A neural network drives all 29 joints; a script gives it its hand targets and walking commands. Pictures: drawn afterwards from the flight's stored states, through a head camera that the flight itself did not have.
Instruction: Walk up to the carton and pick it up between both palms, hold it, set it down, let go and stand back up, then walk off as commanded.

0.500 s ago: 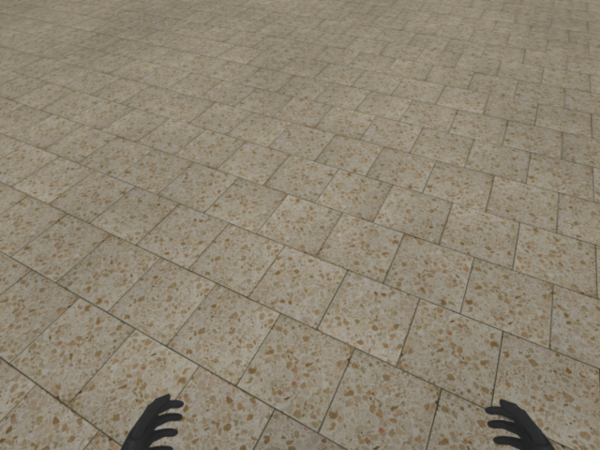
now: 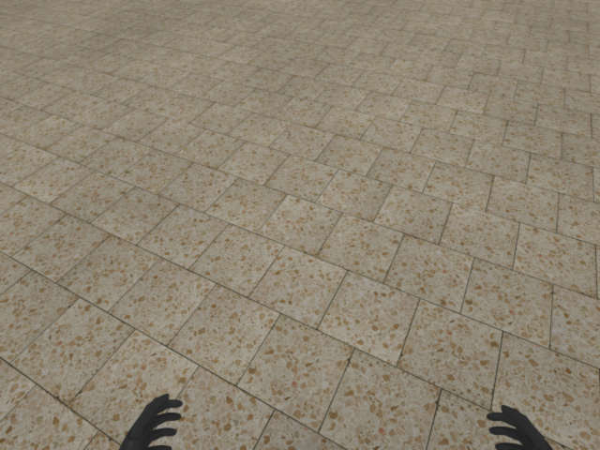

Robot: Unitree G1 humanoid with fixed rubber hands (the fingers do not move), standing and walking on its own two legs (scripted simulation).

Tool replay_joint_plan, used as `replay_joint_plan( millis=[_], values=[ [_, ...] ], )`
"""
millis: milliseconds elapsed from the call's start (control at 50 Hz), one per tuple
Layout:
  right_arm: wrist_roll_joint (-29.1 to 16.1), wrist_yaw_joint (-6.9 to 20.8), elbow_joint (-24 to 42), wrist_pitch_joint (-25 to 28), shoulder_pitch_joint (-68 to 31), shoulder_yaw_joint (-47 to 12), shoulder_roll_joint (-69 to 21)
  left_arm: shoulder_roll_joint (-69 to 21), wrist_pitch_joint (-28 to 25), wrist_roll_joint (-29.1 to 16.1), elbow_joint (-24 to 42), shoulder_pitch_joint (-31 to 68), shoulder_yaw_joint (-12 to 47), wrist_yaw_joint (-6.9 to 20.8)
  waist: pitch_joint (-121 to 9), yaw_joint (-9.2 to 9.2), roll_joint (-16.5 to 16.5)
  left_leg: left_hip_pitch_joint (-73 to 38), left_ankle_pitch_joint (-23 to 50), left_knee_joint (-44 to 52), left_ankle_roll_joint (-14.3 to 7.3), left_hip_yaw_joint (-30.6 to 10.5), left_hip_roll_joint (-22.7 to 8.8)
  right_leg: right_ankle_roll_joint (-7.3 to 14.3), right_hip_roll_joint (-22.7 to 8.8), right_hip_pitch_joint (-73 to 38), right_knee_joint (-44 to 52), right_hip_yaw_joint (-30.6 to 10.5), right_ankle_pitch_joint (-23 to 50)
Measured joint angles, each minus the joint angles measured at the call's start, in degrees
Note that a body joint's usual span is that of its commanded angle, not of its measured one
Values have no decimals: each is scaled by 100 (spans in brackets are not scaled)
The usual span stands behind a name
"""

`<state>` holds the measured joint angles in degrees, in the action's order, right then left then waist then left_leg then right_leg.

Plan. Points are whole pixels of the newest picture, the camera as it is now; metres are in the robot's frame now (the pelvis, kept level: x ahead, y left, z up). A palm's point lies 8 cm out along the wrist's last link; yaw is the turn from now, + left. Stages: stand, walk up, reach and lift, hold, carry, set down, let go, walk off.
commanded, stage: stand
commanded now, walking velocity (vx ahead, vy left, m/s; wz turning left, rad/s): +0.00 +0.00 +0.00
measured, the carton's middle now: out of the picture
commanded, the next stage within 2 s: walk up in 0.40 s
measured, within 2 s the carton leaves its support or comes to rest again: neither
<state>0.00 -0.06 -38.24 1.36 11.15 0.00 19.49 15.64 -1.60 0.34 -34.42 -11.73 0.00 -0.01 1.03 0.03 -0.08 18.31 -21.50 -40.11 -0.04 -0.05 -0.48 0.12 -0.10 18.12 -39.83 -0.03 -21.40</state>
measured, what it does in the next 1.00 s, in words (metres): steps on the spot, turning right: right foot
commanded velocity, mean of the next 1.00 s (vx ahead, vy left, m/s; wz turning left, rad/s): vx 0.00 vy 0.00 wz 0.00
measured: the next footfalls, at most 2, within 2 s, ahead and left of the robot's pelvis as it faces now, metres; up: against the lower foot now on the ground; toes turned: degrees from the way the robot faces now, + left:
right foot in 0.88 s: +0.05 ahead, -0.23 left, +0.00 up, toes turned -20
left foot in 1.14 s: +0.09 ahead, -0.05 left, +0.00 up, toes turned -23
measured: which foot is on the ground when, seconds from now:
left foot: down 0.00-0.88, up 0.90-1.00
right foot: down 0.00-0.62, up 0.64-0.86, down 0.88-1.00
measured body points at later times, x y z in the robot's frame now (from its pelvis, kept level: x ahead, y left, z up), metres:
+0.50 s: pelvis -0.01 +0.00 +0.00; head -0.01 +0.00 +0.45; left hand +0.16 +0.25 -0.08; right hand +0.14 -0.28 -0.09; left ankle +0.00 +0.12 -0.72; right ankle +0.00 -0.12 -0.72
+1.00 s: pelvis -0.04 -0.08 -0.01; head -0.04 -0.11 +0.44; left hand +0.20 +0.16 -0.07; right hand -0.04 -0.44 -0.10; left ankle +0.01 +0.06 -0.69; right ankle +0.01 -0.21 -0.72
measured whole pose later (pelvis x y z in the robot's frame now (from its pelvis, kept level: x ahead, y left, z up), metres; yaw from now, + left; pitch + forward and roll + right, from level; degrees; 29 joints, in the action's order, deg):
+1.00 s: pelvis -0.04 -0.08 -0.01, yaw -22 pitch +0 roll +2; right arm 0.0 -1.1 -43.2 2.0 13.0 0.0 30.1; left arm 23.8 4.2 1.9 -34.4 -12.2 -2.5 8.2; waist 1.3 2.1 -0.9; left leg 25.3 -29.9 -56.3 -0.8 7.2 -6.0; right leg 2.6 0.0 29.6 -42.8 -2.5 -13.6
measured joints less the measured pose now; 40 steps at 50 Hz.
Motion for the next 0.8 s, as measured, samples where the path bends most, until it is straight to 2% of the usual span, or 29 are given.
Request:
replay_joint_plan(
  millis=[600,640,700,800],
  values=[
    [0,10,-248,14,-1,0,29,41,16,9,-3,0,0,17,1,7,-1,0,99,0,-4,9,-6,3,6,5,0,-8,103],
    [0,-18,-245,84,-10,3,81,94,217,69,-11,-4,-3,163,8,68,-15,-4,93,7,-29,142,-93,48,48,165,-158,-28,163],
    [0,-109,-247,177,3,6,244,278,492,151,-6,-12,-26,381,10,109,-18,-7,90,53,-8,507,-356,52,19,788,-885,-32,-186],
    [1,-174,-248,195,176,4,714,606,559,151,-1,-14,-137,727,3,-5,8,-34,63,57,157,1040,-739,22,-400,1459,-1001,-40,4]
  ],
)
